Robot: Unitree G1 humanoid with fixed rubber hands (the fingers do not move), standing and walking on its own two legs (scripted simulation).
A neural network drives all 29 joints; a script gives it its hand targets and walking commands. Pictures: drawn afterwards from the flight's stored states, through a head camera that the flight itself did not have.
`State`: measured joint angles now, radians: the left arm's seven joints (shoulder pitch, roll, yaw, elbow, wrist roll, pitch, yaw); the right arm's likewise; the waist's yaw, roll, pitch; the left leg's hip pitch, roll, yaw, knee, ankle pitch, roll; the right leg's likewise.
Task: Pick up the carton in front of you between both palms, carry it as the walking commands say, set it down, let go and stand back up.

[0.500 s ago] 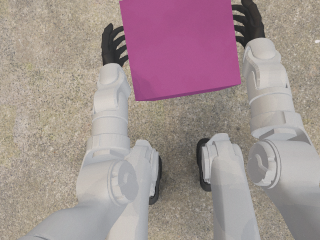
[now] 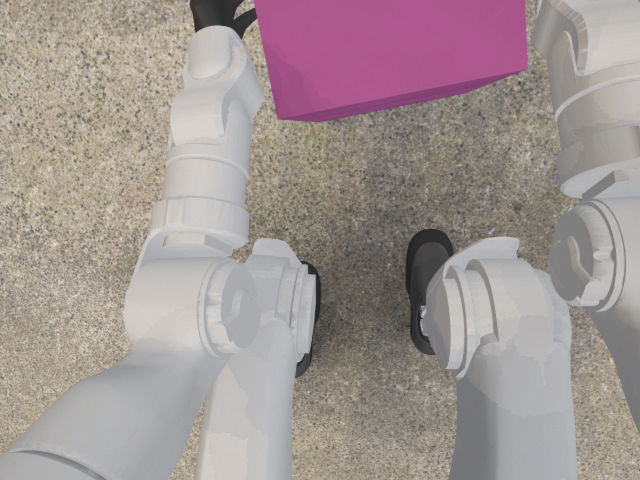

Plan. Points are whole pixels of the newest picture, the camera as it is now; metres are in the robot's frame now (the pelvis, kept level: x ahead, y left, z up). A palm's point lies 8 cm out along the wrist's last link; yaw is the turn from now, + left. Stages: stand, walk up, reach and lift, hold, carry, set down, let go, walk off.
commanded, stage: set down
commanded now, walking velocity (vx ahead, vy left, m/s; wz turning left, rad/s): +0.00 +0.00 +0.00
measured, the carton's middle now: (378, 8) +0.55 -0.06 -0.25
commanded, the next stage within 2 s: none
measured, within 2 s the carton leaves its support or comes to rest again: rests again in 0.20 s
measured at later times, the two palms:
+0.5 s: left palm (224, 34) +0.53 +0.09 -0.17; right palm out of the picture +0.54 -0.21 -0.17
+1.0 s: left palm (221, 34) +0.53 +0.10 -0.17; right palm out of the picture +0.54 -0.22 -0.18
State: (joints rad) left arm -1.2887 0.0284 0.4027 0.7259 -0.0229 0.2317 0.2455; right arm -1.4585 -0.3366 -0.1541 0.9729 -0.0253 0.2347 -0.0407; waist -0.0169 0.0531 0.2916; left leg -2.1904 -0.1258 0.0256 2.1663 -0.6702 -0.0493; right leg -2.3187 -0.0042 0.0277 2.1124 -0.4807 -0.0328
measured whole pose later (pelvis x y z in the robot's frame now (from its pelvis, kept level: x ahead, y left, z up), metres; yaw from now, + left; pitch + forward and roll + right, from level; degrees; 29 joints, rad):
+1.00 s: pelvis -0.01 +0.00 -0.02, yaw +0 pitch +32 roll +4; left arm -1.43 0.07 0.51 0.93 0.14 0.19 0.04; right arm -1.56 -0.42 -0.26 1.17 -0.10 0.19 0.10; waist 0.00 0.05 0.42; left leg -2.16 -0.15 0.02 2.25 -0.66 -0.07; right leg -2.28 -0.02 0.02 2.20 -0.47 -0.05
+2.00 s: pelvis +0.01 -0.01 +0.13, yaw -1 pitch +46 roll +5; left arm -1.14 0.14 0.30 0.72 -0.09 0.21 0.17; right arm -1.31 -0.46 -0.19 0.98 0.03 0.20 0.06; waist 0.04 0.02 0.03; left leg -1.92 -0.09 0.00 1.68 -0.56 -0.04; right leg -2.03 0.02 0.03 1.64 -0.41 -0.03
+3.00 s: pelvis +0.11 +0.00 +0.36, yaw -6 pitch +22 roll +0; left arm -0.08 0.16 0.10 0.55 0.00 0.01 -0.05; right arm -0.16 -0.21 -0.14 0.60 -0.03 0.01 0.02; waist 0.04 0.03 -0.07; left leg -0.71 -0.04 -0.05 0.68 -0.35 0.01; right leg -0.79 0.03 0.03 0.65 -0.24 -0.01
